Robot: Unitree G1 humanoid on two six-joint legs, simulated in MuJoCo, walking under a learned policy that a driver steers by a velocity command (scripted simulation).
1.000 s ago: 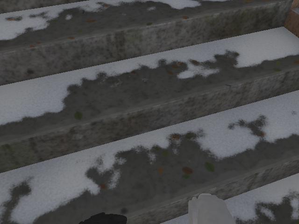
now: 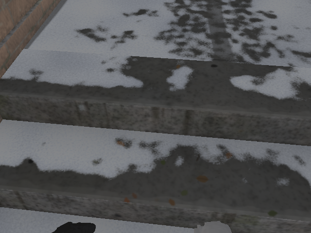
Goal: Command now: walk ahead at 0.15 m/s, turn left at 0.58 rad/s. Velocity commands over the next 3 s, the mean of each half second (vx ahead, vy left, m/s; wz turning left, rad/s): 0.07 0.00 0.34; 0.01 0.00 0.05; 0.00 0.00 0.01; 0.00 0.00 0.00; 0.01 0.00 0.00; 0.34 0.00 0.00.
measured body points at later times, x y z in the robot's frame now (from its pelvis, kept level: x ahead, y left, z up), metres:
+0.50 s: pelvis +0.13 -0.07 +0.12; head +0.14 -0.07 +0.57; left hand +0.22 +0.17 +0.00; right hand +0.32 -0.30 +0.00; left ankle +0.09 +0.09 -0.49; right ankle +0.23 -0.14 -0.58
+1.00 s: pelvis +0.14 -0.07 +0.03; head +0.13 -0.08 +0.48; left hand +0.17 +0.15 -0.11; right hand +0.14 -0.27 -0.13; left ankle +0.05 +0.05 -0.71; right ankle +0.22 -0.13 -0.58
